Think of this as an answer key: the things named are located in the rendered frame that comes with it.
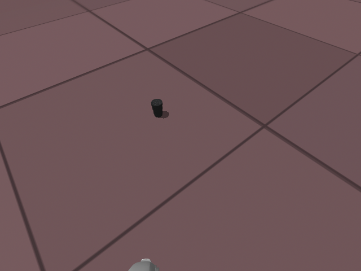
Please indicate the cup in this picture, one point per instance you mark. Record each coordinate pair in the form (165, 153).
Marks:
(157, 107)

